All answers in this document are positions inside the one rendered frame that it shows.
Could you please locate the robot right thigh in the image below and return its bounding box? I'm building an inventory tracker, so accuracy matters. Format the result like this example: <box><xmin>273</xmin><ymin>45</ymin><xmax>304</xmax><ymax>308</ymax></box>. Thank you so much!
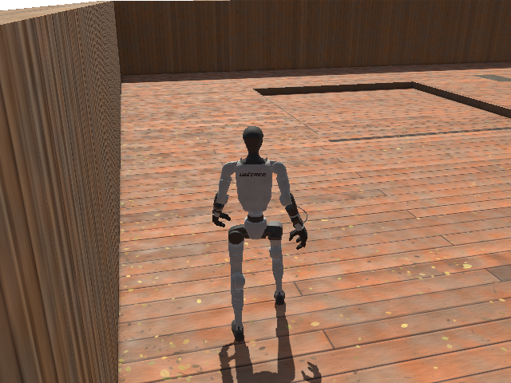
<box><xmin>266</xmin><ymin>221</ymin><xmax>283</xmax><ymax>259</ymax></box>

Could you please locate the robot left thigh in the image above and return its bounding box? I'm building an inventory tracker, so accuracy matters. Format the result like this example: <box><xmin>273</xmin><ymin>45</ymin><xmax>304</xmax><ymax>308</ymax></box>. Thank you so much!
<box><xmin>228</xmin><ymin>224</ymin><xmax>245</xmax><ymax>289</ymax></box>

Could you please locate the robot thigh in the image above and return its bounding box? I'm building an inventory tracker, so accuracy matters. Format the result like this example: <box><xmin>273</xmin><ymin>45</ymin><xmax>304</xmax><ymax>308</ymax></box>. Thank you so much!
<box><xmin>266</xmin><ymin>221</ymin><xmax>283</xmax><ymax>259</ymax></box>
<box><xmin>228</xmin><ymin>224</ymin><xmax>245</xmax><ymax>289</ymax></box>

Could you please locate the robot right hand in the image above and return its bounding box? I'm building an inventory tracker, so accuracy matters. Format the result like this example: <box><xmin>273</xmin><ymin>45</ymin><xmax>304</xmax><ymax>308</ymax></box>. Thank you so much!
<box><xmin>289</xmin><ymin>227</ymin><xmax>307</xmax><ymax>250</ymax></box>

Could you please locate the right robot forearm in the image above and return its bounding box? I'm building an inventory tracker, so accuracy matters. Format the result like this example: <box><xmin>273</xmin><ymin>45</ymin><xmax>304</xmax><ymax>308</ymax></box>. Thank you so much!
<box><xmin>285</xmin><ymin>193</ymin><xmax>304</xmax><ymax>231</ymax></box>

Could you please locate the robot left hand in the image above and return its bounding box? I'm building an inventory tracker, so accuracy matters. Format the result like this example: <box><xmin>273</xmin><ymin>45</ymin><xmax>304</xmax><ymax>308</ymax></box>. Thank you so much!
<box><xmin>212</xmin><ymin>213</ymin><xmax>231</xmax><ymax>227</ymax></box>

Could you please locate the robot left upper arm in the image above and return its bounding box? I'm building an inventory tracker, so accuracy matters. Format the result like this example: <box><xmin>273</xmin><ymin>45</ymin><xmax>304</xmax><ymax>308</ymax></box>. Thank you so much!
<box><xmin>216</xmin><ymin>161</ymin><xmax>238</xmax><ymax>204</ymax></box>

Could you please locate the robot right upper arm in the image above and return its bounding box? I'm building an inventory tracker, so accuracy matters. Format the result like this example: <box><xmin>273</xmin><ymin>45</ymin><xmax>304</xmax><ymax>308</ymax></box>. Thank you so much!
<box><xmin>270</xmin><ymin>160</ymin><xmax>292</xmax><ymax>206</ymax></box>

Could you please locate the left robot forearm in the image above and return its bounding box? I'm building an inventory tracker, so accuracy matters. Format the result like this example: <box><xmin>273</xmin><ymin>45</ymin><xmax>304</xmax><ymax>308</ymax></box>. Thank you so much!
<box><xmin>212</xmin><ymin>192</ymin><xmax>224</xmax><ymax>217</ymax></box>

